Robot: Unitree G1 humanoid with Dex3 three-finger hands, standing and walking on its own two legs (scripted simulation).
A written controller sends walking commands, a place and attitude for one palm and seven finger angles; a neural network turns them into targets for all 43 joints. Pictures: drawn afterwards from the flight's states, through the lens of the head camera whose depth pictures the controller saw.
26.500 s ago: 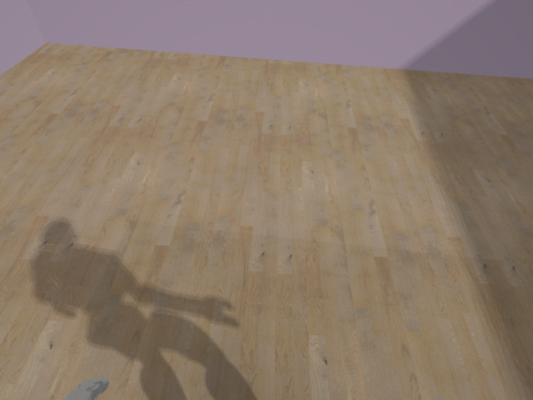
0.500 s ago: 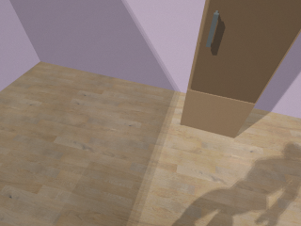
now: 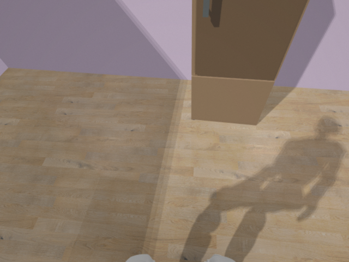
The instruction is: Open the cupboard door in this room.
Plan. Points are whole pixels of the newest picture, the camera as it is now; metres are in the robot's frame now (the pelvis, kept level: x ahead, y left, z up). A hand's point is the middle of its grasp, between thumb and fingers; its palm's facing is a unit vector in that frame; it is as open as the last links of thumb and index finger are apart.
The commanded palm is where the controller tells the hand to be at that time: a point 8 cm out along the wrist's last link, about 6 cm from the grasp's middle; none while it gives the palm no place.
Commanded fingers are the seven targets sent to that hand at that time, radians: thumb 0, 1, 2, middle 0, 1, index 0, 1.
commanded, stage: walk to a spot facing it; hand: left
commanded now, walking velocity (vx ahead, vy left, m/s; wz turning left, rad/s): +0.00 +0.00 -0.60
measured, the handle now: out of the picture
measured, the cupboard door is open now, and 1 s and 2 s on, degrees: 0 0 0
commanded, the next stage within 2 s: turn to face it in 1.82 s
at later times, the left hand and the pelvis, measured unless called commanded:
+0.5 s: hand out of the picture +0.11 +0.26 -0.16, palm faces -0.19 -0.95 -0.24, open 7.4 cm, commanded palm none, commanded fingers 0.00 0.90 0.90 -0.20 -0.30 -0.20 -0.30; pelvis +0.01 +0.06 +0.01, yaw -16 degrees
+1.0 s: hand (136, 220) +0.22 +0.14 -0.14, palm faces -0.61 -0.75 -0.26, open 7.4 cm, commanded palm none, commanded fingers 0.00 0.90 0.90 -0.20 -0.30 -0.20 -0.30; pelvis -0.01 +0.06 +0.01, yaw -37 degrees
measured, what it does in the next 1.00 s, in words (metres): steps on the spot, turning right: left foot, then right foot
